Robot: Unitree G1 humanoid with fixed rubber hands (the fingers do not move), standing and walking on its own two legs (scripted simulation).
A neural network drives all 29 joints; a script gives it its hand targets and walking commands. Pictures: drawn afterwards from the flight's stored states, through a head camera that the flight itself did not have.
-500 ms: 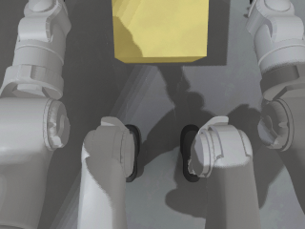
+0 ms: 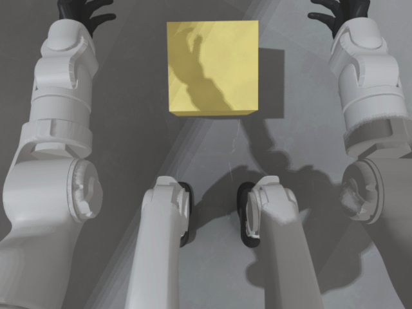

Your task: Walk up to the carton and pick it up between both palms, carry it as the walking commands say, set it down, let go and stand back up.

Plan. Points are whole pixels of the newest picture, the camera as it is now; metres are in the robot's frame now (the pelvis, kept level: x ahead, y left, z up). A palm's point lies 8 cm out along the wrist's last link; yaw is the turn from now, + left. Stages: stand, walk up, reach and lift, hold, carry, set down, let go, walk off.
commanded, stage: set down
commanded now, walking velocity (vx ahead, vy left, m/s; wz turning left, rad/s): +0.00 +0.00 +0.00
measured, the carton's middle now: (212, 75) +0.55 +0.01 -0.41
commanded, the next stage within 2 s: let go in 0.66 s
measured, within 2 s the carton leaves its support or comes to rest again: neither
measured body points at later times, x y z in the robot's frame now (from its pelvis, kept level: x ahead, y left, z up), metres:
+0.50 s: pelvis +0.02 +0.00 +0.14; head +0.33 +0.01 +0.46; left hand +0.56 +0.23 +0.04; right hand +0.56 -0.19 +0.04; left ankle +0.09 +0.11 -0.46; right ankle +0.09 -0.11 -0.46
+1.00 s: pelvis +0.06 +0.00 +0.21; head +0.33 +0.01 +0.57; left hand +0.47 +0.24 +0.09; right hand +0.48 -0.21 +0.09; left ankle +0.09 +0.11 -0.46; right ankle +0.09 -0.11 -0.46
